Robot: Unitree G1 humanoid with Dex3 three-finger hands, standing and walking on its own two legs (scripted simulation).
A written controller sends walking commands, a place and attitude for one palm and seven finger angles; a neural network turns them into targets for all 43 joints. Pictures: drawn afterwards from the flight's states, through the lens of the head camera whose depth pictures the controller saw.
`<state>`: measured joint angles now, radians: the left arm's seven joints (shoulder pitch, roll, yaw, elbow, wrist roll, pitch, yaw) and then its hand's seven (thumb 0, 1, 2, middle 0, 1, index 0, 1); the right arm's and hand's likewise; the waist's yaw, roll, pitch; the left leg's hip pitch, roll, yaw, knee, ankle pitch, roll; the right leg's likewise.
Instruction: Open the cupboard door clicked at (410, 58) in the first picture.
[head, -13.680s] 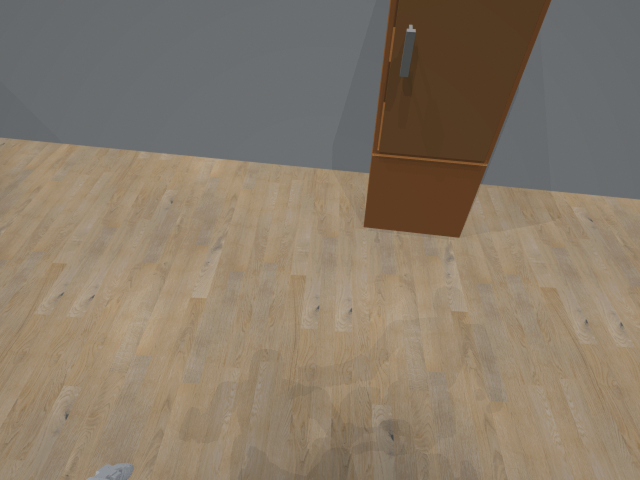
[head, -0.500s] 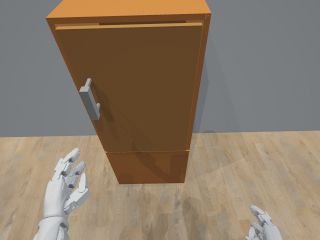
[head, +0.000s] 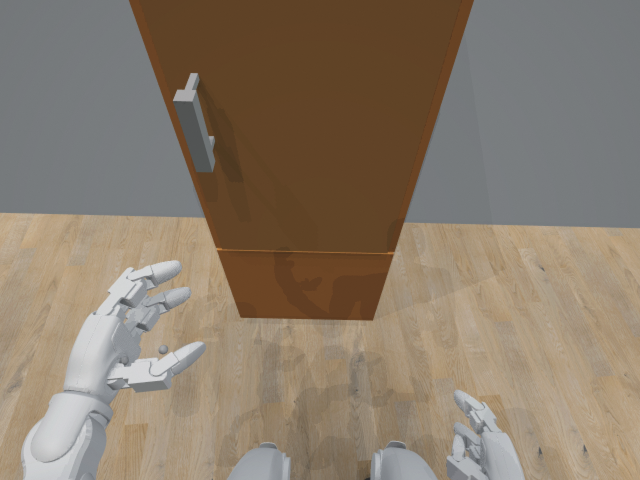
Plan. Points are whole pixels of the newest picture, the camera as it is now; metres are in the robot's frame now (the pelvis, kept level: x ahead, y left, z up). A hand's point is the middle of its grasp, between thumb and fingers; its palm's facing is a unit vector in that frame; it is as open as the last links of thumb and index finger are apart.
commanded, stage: raise the hand with hooked fingers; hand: left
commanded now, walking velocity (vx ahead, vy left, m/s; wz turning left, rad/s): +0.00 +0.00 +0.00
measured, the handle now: (199, 124) +0.57 +0.22 +0.10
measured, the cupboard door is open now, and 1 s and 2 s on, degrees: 0 0 0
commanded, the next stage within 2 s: move the hooked fingers beside the handle in 1.36 s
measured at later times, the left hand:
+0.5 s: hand (103, 294) +0.29 +0.25 +0.10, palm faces +0.09 -0.99 -0.07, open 13.3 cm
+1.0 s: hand (97, 245) +0.33 +0.26 +0.13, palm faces +0.05 -1.00 -0.02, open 14.0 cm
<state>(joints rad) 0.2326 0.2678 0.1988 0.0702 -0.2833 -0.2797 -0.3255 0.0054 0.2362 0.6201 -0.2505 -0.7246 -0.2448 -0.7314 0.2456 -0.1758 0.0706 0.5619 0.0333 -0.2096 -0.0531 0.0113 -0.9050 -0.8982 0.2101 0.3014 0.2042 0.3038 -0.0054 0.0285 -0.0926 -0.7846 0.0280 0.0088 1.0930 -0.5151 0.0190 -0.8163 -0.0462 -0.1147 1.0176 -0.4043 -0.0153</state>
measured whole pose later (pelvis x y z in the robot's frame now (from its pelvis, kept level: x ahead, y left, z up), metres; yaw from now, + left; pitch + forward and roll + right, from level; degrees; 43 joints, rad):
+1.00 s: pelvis +0.03 -0.01 +0.04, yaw -1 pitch +8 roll -1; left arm -0.08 0.41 0.45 0.44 -0.35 -0.21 -0.49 -0.01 -0.50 0.31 -0.30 -1.20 -0.30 -1.20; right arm 0.29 -0.29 0.04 0.59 0.04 -0.20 -0.08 0.01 -0.91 -0.90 0.21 0.30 0.20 0.30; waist 0.00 0.03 -0.07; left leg -0.50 0.03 0.03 0.79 -0.43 0.00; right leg -0.56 -0.02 -0.10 0.75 -0.33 -0.02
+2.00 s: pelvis +0.03 +0.00 +0.04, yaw -1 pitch +10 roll -1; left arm -0.31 0.45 0.47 0.67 -0.27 -0.27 -0.44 -0.02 -0.50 0.30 -0.30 -1.20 -0.30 -1.20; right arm 0.33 -0.28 0.05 0.59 0.03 -0.16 -0.08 0.01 -0.91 -0.90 0.21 0.30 0.20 0.30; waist -0.03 0.01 -0.06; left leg -0.56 0.03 0.04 0.81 -0.42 0.01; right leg -0.62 -0.02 -0.08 0.77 -0.32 -0.01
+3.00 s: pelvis +0.02 +0.00 +0.02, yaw -2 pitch +19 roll -2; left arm -0.84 0.71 0.54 1.20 -0.13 -0.35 -0.48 -0.02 -0.50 0.30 -0.30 -1.20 -0.30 -1.20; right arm 0.40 -0.30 0.05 0.61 0.01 0.01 -0.06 0.00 -0.91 -0.90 0.21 0.30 0.20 0.30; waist -0.14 0.00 -0.07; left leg -0.82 0.05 0.03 0.94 -0.45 0.02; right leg -0.85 -0.01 -0.09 0.85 -0.32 -0.02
